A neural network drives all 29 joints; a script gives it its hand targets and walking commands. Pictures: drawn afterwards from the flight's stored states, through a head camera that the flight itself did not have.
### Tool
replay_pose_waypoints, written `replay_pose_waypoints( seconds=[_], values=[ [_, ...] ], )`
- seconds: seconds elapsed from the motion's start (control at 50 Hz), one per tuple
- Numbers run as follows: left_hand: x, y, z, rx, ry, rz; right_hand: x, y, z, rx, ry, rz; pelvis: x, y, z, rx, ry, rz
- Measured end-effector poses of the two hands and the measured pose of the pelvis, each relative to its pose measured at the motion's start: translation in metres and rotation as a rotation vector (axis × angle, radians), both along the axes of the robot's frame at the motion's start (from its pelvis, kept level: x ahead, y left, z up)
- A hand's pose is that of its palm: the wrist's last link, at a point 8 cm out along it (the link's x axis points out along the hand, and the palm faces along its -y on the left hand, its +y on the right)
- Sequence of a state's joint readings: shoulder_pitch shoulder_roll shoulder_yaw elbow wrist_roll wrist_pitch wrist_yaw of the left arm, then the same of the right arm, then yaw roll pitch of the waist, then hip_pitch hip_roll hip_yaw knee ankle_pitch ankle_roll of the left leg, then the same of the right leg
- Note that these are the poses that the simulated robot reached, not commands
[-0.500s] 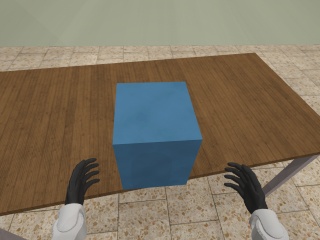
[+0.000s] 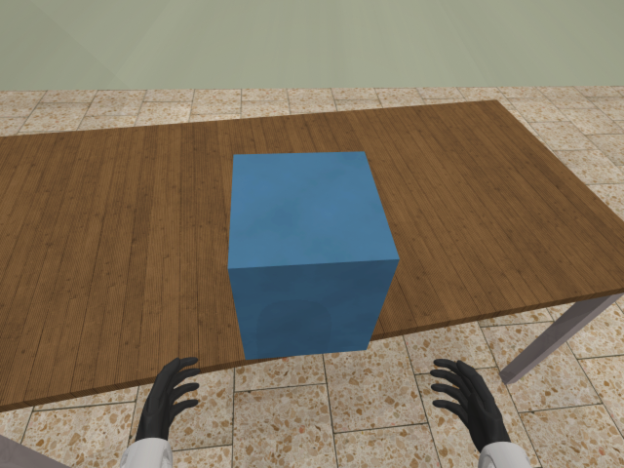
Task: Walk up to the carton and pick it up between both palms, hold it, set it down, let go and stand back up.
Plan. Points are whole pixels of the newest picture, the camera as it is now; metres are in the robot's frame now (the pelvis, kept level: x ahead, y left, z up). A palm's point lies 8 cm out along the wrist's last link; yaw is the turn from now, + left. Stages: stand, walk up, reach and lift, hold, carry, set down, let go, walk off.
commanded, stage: set down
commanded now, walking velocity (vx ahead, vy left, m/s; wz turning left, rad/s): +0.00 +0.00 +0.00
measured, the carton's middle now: (303, 257) +0.40 +0.03 +0.00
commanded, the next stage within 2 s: let go in 0.94 s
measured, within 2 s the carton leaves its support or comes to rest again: neither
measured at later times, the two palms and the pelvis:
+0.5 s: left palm (149, 440) +0.16 +0.22 -0.08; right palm (479, 444) +0.16 -0.21 -0.08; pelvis +0.01 +0.01 +0.00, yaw +0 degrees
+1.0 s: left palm (147, 441) +0.16 +0.23 -0.09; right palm (494, 459) +0.15 -0.23 -0.09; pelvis +0.01 +0.00 +0.00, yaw +0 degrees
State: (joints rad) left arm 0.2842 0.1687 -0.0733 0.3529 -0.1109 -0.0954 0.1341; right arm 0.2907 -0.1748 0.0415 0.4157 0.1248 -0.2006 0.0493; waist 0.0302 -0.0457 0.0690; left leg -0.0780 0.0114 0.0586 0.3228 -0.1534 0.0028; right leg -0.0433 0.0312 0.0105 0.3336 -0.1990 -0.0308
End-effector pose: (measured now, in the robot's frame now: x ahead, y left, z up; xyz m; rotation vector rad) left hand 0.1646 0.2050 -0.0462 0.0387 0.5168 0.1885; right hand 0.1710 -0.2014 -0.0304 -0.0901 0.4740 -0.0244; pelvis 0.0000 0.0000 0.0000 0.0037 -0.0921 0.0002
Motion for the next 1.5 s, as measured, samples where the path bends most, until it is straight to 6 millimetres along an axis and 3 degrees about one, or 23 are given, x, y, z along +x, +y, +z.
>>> replay_pose_waypoints(
  seconds=[0.24, 0.54, 0.78, 1.0, 1.26, 1.5],
  values=[
    [0.007, 0.011, -0.016, 0.038, 0.129, -0.033, 0.002, -0.005, -0.021, -0.038, 0.102, -0.018, 0.004, 0.005, -0.001, -0.001, 0.008, -0.001],
    [-0.009, 0.019, -0.040, 0.045, 0.301, -0.048, -0.008, -0.010, -0.047, -0.072, 0.236, -0.028, 0.016, 0.005, -0.001, -0.004, 0.011, 0.000],
    [-0.012, 0.028, -0.048, 0.067, 0.367, -0.069, -0.012, -0.020, -0.053, -0.095, 0.273, -0.041, 0.016, -0.001, -0.002, -0.004, 0.009, 0.003],
    [-0.006, 0.023, -0.047, 0.078, 0.369, -0.099, -0.022, -0.029, -0.056, -0.110, 0.282, -0.058, 0.012, -0.002, -0.003, -0.004, 0.009, 0.000],
    [-0.007, 0.015, -0.049, 0.063, 0.377, -0.119, -0.031, -0.028, -0.055, -0.108, 0.274, -0.074, 0.006, 0.000, -0.004, -0.004, 0.002, -0.010],
    [-0.011, 0.024, -0.051, 0.090, 0.374, -0.132, -0.037, -0.026, -0.058, -0.122, 0.315, -0.081, 0.003, 0.007, -0.005, -0.011, 0.016, -0.001]
  ],
)
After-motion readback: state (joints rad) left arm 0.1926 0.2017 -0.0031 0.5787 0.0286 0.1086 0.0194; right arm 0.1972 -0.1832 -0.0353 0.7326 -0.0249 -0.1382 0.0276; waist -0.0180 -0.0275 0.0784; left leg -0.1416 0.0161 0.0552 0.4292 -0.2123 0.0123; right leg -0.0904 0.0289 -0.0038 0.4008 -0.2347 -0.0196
